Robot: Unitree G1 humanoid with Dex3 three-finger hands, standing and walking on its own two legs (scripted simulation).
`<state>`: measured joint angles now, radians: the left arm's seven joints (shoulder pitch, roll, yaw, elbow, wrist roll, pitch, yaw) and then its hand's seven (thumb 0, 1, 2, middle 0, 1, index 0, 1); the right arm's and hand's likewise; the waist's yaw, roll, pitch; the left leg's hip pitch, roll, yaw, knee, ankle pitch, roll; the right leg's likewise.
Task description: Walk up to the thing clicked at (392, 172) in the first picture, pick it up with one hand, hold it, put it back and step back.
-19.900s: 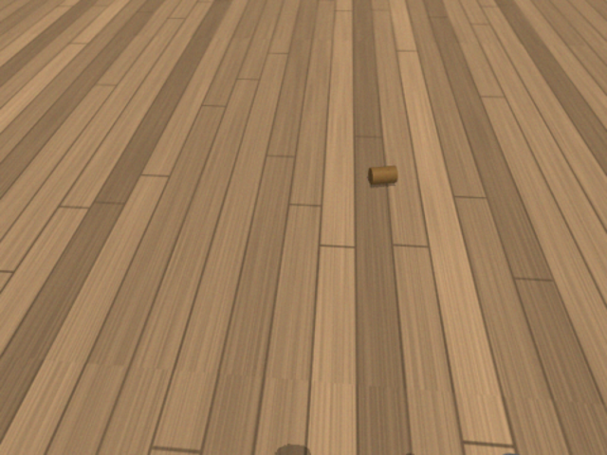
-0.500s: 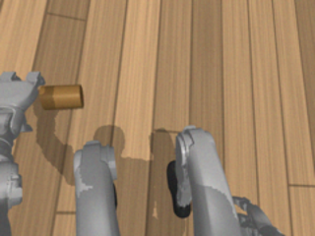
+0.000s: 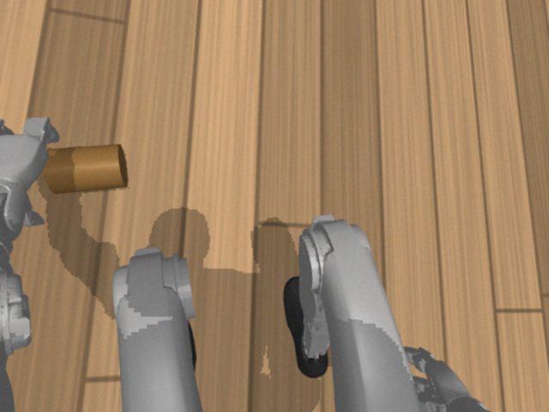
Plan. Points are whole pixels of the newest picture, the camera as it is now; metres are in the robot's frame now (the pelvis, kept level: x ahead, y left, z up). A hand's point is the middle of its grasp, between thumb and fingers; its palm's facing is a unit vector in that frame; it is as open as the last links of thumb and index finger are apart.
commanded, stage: rise first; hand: left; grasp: from above
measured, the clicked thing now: (88, 168) +0.49 +0.26 -0.30
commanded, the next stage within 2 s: approach in 1.72 s
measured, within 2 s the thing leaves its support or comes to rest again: neither
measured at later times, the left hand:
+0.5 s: hand (32, 177) +0.45 +0.30 -0.18, palm faces -0.46 -0.03 -0.89, open 13.9 cm
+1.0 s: hand (29, 178) +0.44 +0.31 -0.18, palm faces -0.47 -0.02 -0.88, open 13.7 cm
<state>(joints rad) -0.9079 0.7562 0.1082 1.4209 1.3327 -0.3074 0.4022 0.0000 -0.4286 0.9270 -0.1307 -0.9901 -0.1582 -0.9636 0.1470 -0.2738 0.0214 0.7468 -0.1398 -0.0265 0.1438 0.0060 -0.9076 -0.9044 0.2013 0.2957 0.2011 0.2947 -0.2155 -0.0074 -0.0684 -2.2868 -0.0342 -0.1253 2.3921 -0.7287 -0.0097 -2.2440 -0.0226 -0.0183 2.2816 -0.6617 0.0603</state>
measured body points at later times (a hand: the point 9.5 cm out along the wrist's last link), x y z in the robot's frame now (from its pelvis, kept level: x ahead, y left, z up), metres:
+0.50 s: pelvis +0.00 +0.00 -0.01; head +0.24 +0.08 +0.36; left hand +0.47 +0.30 -0.13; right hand +0.05 -0.28 -0.11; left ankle +0.07 +0.12 -0.31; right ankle +0.10 -0.14 -0.31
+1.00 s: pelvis +0.00 +0.00 -0.01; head +0.23 +0.08 +0.37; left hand +0.46 +0.31 -0.13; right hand +0.04 -0.27 -0.10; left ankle +0.07 +0.12 -0.31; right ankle +0.10 -0.14 -0.31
